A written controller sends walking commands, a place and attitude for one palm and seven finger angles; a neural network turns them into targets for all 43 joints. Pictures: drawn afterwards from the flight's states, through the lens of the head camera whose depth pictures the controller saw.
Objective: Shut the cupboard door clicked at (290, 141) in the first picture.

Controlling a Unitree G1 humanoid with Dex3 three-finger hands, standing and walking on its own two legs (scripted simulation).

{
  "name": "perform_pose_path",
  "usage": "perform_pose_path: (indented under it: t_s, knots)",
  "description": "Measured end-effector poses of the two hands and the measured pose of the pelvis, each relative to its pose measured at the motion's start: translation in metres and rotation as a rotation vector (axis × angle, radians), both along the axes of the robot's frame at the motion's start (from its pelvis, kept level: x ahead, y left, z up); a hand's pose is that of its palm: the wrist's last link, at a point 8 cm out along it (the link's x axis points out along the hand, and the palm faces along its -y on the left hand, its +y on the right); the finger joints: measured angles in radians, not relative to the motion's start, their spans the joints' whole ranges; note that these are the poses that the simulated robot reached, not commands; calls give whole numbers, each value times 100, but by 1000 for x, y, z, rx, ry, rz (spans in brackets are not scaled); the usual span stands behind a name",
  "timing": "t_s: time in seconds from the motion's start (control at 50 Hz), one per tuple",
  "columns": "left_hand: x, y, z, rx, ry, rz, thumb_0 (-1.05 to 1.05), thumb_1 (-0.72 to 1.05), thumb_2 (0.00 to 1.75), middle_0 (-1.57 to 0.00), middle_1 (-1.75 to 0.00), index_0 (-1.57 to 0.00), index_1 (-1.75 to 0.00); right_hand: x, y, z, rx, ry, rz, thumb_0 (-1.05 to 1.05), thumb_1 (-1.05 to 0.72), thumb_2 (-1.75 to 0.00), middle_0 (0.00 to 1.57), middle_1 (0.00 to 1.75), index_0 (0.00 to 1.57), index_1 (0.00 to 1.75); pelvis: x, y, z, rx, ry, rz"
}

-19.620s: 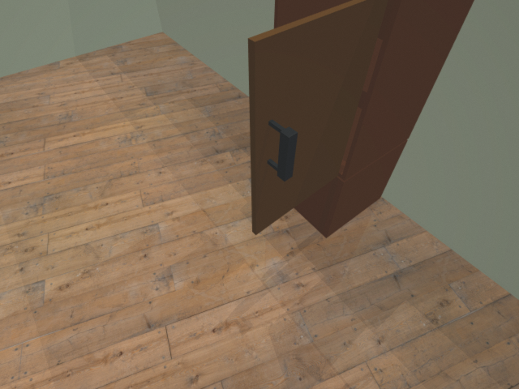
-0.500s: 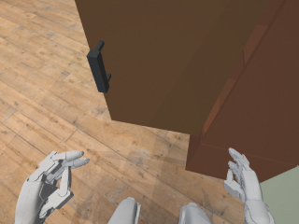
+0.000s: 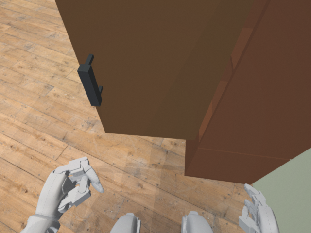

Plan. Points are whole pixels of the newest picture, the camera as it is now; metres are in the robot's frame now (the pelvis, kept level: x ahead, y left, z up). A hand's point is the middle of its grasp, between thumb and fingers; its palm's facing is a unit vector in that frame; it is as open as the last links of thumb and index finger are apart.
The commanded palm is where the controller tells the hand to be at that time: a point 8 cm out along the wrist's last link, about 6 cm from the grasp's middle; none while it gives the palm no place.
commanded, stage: raise the hand and make a fist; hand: left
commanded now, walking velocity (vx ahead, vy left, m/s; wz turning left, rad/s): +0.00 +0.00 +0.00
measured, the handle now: (93, 81) +0.48 +0.21 +0.09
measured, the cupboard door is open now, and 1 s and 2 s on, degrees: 93 93 93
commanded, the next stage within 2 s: bring the fist close to the handle in 0.84 s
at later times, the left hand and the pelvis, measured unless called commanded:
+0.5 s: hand (68, 159) +0.25 +0.19 +0.11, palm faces +0.01 -1.00 -0.06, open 3.1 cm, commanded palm +0.22 +0.24 +0.10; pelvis +0.02 +0.00 +0.03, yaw +0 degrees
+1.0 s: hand (83, 173) +0.23 +0.17 +0.08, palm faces -0.07 -1.00 -0.03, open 3.1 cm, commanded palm +0.22 +0.23 +0.10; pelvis +0.01 -0.01 +0.03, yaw +0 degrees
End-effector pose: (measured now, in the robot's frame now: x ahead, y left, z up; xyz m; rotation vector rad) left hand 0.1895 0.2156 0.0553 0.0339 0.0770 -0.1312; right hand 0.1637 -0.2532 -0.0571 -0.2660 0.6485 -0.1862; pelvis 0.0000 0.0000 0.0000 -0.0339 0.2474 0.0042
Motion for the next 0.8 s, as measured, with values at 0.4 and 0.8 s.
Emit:
perform_pose_path:
  t_s: [0.4,0.8]
  knots:
    - [28,21,28,14,-7,72,2,90,90,-128,-148,-129,-148,27,32,21,61,-20,83,1,-90,-90,20,30,20,30,18,0,21,-7,-40,5]
    - [34,22,48,13,-104,132,2,90,90,-130,-150,-130,-149,17,8,22,43,14,49,1,-91,-90,20,30,20,30,20,-8,27,8,-51,1]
